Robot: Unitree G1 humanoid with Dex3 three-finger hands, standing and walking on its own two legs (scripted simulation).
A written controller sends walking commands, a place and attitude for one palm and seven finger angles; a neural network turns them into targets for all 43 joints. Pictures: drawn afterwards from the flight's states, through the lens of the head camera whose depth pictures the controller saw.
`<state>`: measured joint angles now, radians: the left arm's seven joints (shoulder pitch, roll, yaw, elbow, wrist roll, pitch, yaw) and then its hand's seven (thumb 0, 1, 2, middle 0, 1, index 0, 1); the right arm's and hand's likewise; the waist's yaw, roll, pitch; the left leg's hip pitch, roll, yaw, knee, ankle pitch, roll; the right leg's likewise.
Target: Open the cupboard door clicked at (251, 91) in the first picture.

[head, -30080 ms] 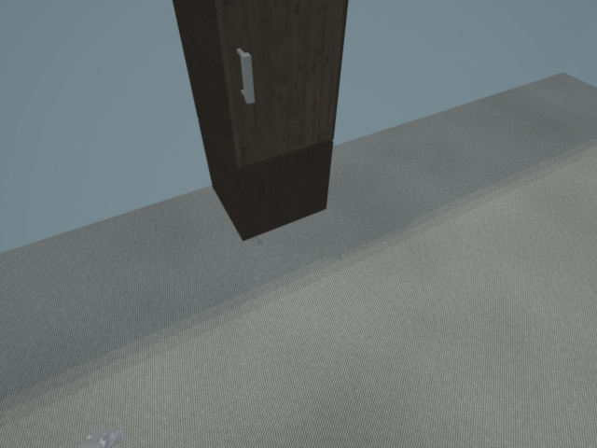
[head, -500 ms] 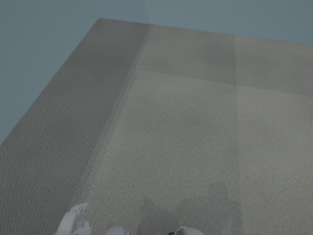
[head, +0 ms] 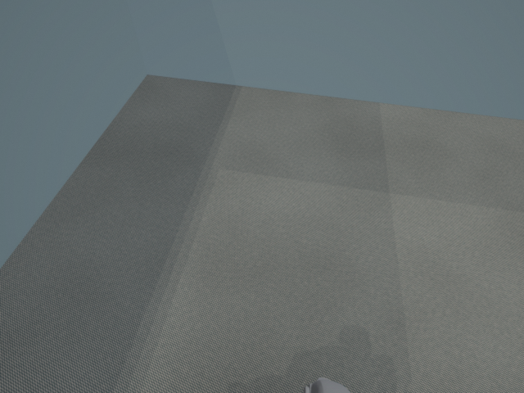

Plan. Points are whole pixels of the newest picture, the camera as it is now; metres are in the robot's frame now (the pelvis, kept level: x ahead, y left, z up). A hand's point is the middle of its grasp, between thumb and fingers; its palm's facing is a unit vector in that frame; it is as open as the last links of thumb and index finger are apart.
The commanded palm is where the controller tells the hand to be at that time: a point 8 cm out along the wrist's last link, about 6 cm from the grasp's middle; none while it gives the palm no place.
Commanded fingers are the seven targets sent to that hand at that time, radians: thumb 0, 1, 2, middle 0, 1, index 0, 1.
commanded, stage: turn to face it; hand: left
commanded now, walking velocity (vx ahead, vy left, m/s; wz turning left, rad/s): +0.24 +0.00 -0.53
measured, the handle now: out of the picture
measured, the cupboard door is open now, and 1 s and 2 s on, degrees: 41 41 41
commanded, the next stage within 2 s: none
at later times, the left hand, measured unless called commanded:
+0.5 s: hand (199, 328) +0.26 +0.15 -0.20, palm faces +0.13 -0.98 -0.14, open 7.3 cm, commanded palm none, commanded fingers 0.00 0.90 0.90 -0.20 -0.30 -0.20 -0.30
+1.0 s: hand (210, 357) +0.20 +0.11 -0.16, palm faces +0.42 -0.87 -0.26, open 7.4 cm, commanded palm none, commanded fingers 0.00 0.90 0.90 -0.20 -0.30 -0.20 -0.30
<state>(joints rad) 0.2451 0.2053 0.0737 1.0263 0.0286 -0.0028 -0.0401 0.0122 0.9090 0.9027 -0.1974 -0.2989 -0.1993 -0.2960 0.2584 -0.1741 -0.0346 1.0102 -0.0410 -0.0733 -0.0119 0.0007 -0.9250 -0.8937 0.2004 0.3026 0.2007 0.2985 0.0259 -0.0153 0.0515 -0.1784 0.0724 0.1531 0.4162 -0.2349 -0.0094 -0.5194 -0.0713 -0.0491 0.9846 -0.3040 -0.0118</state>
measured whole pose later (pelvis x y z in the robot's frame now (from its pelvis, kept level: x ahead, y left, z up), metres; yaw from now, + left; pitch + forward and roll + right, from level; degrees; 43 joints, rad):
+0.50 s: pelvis +0.18 -0.04 -0.02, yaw +7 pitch +1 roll -1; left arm 0.14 0.19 0.06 0.98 0.01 0.02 0.01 0.00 0.92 0.90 -0.20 -0.30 -0.21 -0.30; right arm 0.27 -0.14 -0.03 1.01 -0.03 0.00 0.00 0.01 -0.91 -0.89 0.20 0.30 0.20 0.30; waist -0.05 -0.05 0.03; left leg -0.39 0.06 0.12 0.65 -0.28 0.04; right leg -0.32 -0.08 -0.17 0.78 -0.50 0.03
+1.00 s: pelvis +0.23 -0.10 +0.00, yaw +25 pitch +1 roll +2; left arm 0.21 0.21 0.05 0.91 0.03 0.02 0.02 0.01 0.90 0.90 -0.20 -0.30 -0.20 -0.30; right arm 0.14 -0.27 -0.09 0.92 -0.02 0.07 0.02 0.01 -0.91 -0.89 0.20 0.30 0.19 0.30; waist -0.01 -0.03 0.09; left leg -0.45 0.03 0.08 0.92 -0.46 -0.06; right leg -0.23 -0.12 -0.16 0.50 -0.28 0.01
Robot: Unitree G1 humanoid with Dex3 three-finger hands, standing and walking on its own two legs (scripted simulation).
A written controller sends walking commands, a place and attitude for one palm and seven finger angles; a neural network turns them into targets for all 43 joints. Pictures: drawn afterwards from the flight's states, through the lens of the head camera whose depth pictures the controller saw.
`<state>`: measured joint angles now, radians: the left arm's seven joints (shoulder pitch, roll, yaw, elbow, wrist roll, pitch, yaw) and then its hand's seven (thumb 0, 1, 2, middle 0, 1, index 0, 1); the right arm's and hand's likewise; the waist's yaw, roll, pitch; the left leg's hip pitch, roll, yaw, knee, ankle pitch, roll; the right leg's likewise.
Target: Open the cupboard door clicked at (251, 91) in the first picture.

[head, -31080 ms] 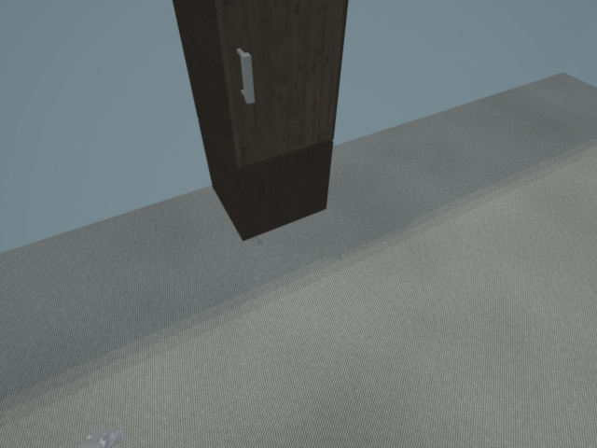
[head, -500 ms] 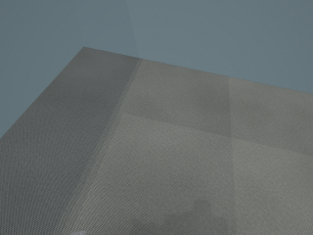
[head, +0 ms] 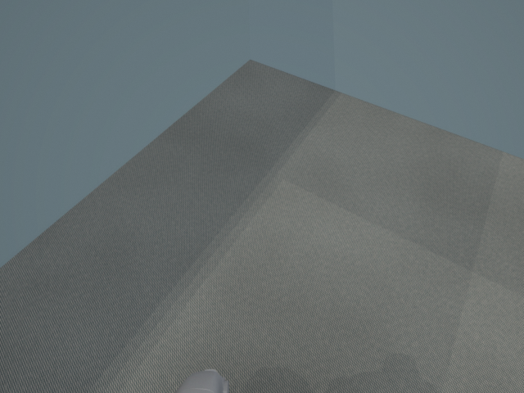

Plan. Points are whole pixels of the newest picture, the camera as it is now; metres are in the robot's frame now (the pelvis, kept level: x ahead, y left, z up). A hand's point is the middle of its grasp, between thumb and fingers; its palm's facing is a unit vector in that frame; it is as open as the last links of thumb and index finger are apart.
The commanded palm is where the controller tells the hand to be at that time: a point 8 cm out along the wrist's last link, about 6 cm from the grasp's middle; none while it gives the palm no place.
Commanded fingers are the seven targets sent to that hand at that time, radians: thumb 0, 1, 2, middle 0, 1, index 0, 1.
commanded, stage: turn to face it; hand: left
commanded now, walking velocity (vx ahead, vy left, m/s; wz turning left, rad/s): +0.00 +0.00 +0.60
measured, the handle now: out of the picture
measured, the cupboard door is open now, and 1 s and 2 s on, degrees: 41 41 41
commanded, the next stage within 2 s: none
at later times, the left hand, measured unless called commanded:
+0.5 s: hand out of the picture +0.03 +0.21 -0.16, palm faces +0.31 -0.90 -0.31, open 7.4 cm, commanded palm none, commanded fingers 0.00 0.90 0.90 -0.20 -0.30 -0.20 -0.30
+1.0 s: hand out of the picture +0.00 +0.21 -0.16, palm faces +0.58 -0.77 -0.27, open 7.4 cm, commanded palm none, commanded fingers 0.00 0.90 0.90 -0.20 -0.30 -0.20 -0.30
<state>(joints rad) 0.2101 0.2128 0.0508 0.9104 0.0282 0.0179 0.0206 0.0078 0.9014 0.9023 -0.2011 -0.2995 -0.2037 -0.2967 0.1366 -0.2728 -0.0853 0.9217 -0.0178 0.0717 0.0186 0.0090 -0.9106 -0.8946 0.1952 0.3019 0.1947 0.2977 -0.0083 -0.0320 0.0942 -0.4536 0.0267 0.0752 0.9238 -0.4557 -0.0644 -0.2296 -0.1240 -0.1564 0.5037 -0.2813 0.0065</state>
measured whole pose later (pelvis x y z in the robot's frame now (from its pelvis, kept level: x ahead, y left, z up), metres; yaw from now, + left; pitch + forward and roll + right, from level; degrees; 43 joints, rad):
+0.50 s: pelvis +0.01 -0.03 -0.01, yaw +19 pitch +1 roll +0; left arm 0.17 0.23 0.06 0.86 0.03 0.03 0.02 0.01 0.90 0.90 -0.20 -0.30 -0.20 -0.30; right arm 0.14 -0.26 -0.08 0.91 -0.02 0.08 0.02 0.01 -0.90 -0.89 0.20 0.30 0.20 0.30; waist -0.01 0.03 0.10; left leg -0.49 -0.02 -0.06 0.98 -0.47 -0.03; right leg -0.30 -0.07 -0.08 0.60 -0.30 0.02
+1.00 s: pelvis +0.03 -0.03 -0.01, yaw +36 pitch +1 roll -1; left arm 0.12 0.26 0.07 0.86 0.01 0.05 0.01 0.01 0.90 0.90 -0.20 -0.30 -0.20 -0.30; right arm 0.18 -0.23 -0.06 0.92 -0.03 0.05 0.00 0.01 -0.90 -0.89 0.20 0.30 0.20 0.30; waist -0.02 0.01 0.10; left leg -0.33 -0.02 -0.12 0.56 -0.24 -0.01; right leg -0.35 -0.03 -0.02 0.69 -0.38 0.06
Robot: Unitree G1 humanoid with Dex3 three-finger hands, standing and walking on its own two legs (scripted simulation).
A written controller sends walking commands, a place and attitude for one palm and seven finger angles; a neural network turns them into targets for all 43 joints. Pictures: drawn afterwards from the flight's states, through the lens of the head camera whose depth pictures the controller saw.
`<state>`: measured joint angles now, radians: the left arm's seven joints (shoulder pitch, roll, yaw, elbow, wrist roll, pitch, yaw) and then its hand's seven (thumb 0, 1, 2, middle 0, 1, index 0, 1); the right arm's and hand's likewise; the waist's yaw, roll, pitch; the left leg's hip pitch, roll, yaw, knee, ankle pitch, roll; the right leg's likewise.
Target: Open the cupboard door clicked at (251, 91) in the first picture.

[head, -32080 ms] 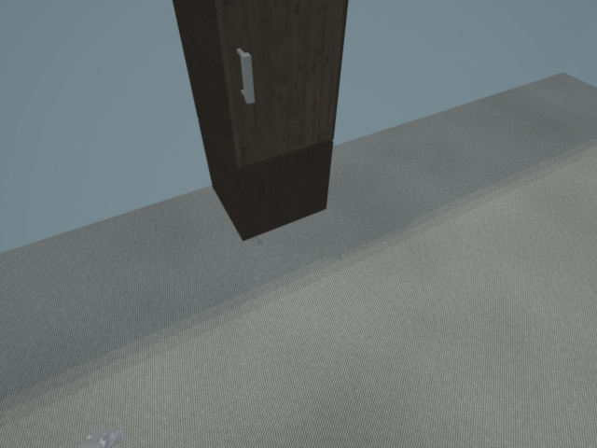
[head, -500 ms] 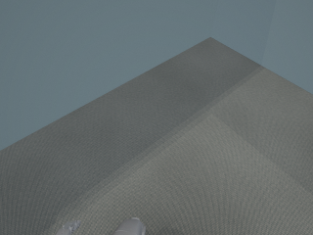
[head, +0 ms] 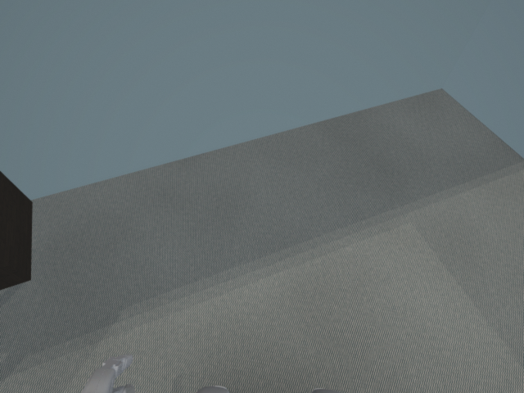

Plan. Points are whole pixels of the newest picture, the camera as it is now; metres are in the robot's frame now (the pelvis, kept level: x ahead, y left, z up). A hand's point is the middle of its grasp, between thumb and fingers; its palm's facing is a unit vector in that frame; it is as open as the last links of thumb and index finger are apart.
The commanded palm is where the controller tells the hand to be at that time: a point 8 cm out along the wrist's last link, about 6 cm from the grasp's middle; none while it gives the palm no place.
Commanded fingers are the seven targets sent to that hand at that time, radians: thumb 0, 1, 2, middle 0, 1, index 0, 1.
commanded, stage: turn to face it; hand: left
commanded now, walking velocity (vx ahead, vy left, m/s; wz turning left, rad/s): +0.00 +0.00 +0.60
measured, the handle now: out of the picture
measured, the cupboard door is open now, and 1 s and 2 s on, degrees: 41 41 41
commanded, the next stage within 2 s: take the last steps up to it in 1.70 s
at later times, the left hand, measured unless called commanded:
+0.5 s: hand out of the picture +0.01 +0.24 -0.18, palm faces +0.32 -0.92 -0.23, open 7.4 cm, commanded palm none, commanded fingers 0.00 0.90 0.90 -0.20 -0.30 -0.20 -0.30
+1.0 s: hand out of the picture -0.03 +0.20 -0.18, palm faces +0.57 -0.79 -0.20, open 7.4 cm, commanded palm none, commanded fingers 0.00 0.90 0.90 -0.20 -0.30 -0.20 -0.30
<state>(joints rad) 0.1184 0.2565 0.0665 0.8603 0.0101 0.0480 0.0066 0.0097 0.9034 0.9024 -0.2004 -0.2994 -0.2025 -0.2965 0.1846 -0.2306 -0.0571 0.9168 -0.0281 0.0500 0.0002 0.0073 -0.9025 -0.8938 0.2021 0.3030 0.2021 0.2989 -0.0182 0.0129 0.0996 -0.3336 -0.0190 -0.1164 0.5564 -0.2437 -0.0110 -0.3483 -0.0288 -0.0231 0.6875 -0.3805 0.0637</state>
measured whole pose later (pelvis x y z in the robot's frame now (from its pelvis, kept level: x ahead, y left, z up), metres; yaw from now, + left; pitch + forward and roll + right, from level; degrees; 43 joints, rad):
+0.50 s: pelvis +0.01 +0.01 +0.00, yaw +18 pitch +2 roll -1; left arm 0.17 0.27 0.07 0.91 0.02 0.07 0.01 0.01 0.90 0.90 -0.20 -0.30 -0.20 -0.30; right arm 0.14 -0.21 -0.04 0.89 -0.03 0.02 0.00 0.01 -0.91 -0.89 0.20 0.30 0.20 0.30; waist 0.00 -0.05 0.11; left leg -0.32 -0.02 -0.02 0.56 -0.27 0.04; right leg -0.48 -0.08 -0.03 1.07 -0.46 0.08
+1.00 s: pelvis +0.03 +0.00 -0.01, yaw +36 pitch +1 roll +0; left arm 0.21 0.22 0.04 0.87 0.02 0.03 0.00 0.01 0.90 0.90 -0.20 -0.30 -0.21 -0.30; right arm 0.15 -0.26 -0.07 0.89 -0.02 0.05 0.03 0.01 -0.91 -0.89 0.20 0.30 0.20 0.30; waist -0.02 -0.05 0.10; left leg -0.32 0.01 0.06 0.60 -0.26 -0.02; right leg -0.26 -0.16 -0.15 0.65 -0.38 0.07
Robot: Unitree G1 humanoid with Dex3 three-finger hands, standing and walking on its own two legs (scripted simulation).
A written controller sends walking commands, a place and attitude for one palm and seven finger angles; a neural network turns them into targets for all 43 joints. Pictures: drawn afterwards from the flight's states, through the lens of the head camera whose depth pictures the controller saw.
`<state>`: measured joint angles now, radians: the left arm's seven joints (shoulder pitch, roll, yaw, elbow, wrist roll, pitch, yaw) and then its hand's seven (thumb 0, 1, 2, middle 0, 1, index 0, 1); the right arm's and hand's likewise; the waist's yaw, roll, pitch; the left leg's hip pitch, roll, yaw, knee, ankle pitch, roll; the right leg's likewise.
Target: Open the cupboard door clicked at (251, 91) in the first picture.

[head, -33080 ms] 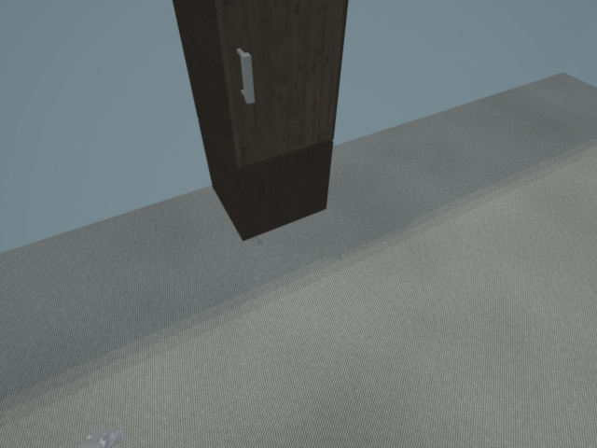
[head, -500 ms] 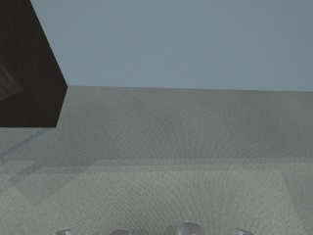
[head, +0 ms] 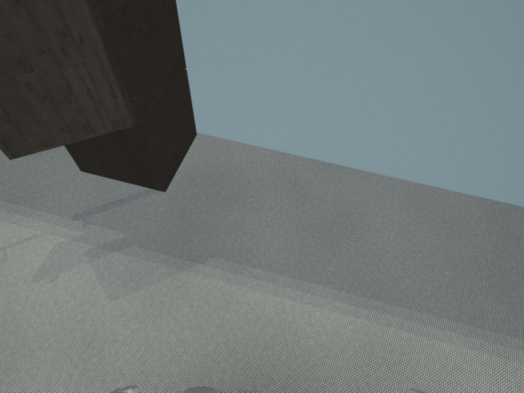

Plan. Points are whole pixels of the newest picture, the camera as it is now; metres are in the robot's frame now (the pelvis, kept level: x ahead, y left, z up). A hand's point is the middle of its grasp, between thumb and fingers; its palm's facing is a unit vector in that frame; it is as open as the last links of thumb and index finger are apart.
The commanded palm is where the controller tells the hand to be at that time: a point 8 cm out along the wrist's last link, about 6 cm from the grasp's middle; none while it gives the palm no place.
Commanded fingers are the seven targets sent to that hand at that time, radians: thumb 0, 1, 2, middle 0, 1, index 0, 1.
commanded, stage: turn to face it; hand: left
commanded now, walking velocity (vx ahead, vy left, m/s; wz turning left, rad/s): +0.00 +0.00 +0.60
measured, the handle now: out of the picture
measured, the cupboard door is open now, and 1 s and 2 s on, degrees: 41 41 41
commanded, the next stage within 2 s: take the last steps up to it in 0.70 s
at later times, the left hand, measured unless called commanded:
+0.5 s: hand out of the picture +0.04 +0.19 -0.14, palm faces +0.29 -0.92 -0.28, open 7.4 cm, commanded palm none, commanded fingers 0.00 0.90 0.90 -0.20 -0.30 -0.20 -0.30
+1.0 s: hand out of the picture -0.02 +0.19 -0.15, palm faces +0.49 -0.83 -0.26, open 7.4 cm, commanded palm none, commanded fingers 0.00 0.90 0.90 -0.20 -0.30 -0.20 -0.30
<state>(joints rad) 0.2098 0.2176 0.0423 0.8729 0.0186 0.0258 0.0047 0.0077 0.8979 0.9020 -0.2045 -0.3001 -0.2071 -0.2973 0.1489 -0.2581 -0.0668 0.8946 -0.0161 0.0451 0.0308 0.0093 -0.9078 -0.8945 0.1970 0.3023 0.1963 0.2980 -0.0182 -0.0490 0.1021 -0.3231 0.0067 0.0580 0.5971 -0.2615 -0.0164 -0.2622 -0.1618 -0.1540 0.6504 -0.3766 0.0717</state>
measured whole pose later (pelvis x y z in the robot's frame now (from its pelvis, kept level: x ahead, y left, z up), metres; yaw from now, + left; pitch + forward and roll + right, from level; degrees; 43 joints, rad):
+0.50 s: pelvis +0.01 -0.03 +0.01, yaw +17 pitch +0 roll +1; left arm 0.19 0.21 0.04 0.87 0.03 0.03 0.02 0.01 0.90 0.90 -0.20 -0.30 -0.20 -0.30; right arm 0.16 -0.26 -0.08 0.93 -0.02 0.08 0.02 0.01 -0.91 -0.89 0.20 0.30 0.20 0.30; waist -0.02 0.01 0.08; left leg -0.47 -0.02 0.00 1.04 -0.46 -0.04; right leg -0.23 -0.09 -0.09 0.53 -0.29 0.02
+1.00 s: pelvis +0.02 -0.02 +0.01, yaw +27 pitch +0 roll +0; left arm 0.23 0.21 0.06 0.95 0.03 0.00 0.00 0.01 0.90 0.90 -0.20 -0.30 -0.20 -0.30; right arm 0.20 -0.21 -0.04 0.98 -0.03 0.05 0.01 0.01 -0.90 -0.89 0.20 0.30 0.20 0.30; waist 0.02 0.03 0.05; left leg -0.39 -0.03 -0.04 0.83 -0.44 0.01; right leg -0.23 -0.05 -0.08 0.57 -0.32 0.01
